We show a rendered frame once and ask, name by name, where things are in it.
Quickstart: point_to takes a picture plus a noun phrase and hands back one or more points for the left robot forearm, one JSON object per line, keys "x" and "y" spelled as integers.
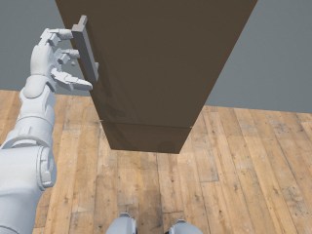
{"x": 37, "y": 116}

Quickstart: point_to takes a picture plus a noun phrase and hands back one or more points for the robot left shin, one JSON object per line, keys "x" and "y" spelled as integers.
{"x": 124, "y": 215}

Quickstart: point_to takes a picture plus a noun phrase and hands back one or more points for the handle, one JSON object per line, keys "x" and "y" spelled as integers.
{"x": 83, "y": 45}

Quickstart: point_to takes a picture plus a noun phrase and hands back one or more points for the robot right shin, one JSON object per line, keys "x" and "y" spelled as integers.
{"x": 180, "y": 221}

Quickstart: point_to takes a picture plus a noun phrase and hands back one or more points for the cupboard door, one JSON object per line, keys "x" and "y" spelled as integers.
{"x": 156, "y": 58}

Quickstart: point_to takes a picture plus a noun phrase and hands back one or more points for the robot shin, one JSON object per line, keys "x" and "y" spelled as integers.
{"x": 180, "y": 221}
{"x": 124, "y": 215}

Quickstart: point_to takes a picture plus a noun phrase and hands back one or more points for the robot left upper arm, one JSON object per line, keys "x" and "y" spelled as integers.
{"x": 25, "y": 173}

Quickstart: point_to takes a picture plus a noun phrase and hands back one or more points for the robot left hand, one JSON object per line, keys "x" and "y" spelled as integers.
{"x": 43, "y": 61}

